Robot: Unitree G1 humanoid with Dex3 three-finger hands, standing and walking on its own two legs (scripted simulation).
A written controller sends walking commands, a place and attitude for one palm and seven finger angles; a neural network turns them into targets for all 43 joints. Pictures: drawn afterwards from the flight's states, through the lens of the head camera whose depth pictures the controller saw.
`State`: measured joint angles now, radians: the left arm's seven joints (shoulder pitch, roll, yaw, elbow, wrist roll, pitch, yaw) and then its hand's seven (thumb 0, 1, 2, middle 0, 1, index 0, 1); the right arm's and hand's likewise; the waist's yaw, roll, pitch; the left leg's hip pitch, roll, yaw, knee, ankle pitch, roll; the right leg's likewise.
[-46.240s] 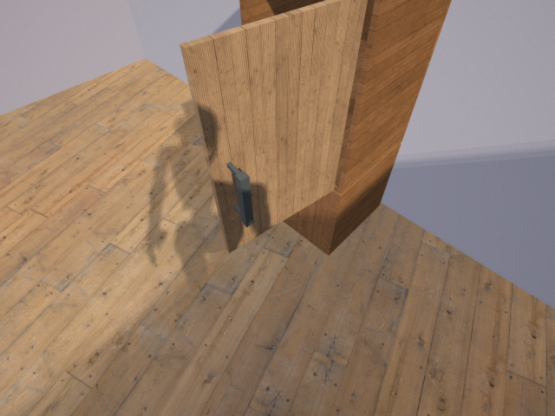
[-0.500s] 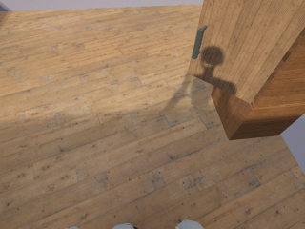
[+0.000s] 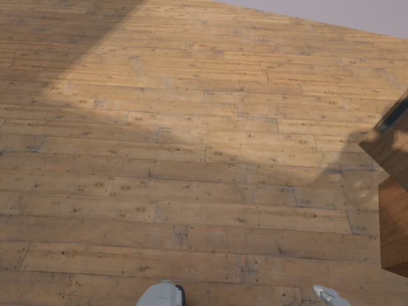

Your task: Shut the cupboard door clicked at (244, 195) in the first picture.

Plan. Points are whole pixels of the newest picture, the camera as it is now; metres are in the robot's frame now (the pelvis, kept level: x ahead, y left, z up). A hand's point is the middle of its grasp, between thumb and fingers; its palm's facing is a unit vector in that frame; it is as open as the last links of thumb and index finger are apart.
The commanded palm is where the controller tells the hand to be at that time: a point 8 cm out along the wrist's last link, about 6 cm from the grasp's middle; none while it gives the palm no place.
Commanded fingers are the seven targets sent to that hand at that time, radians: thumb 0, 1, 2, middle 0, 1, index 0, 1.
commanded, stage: walk to a spot facing it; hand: left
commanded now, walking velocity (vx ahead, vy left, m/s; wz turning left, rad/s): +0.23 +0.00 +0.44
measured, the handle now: (403, 110) +0.70 -0.57 -0.09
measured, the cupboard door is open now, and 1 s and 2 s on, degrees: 46 46 46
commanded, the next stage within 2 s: turn to face it in 0.04 s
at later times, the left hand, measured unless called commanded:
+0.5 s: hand (139, 275) +0.19 +0.16 -0.16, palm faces +0.00 -0.98 -0.22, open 7.3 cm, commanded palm none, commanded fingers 0.00 0.90 0.90 -0.20 -0.30 -0.20 -0.30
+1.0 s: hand (149, 197) +0.37 +0.18 -0.15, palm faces -0.34 -0.91 -0.24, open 7.4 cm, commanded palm none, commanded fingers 0.00 0.90 0.90 -0.20 -0.30 -0.20 -0.30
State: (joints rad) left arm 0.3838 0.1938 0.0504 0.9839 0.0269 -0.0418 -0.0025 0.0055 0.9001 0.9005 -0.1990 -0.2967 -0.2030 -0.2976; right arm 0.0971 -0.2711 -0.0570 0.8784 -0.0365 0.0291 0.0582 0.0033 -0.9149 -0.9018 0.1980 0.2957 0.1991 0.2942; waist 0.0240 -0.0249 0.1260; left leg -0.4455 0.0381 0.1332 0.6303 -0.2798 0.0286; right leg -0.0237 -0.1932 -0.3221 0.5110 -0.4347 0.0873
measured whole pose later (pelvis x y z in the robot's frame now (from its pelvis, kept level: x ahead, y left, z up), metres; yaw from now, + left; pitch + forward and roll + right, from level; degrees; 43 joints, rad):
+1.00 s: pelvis +0.18 +0.01 +0.01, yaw -22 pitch +0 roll -2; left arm 0.12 0.27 0.09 0.89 0.02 0.08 -0.04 0.01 0.91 0.90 -0.19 -0.30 -0.20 -0.30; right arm 0.21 -0.20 -0.03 0.92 -0.03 0.01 -0.03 0.00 -0.91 -0.90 0.21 0.30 0.21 0.30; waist 0.00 0.01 0.11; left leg -0.16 0.11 0.16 0.50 -0.33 -0.01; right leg -0.43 -0.01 -0.05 0.84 -0.39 0.04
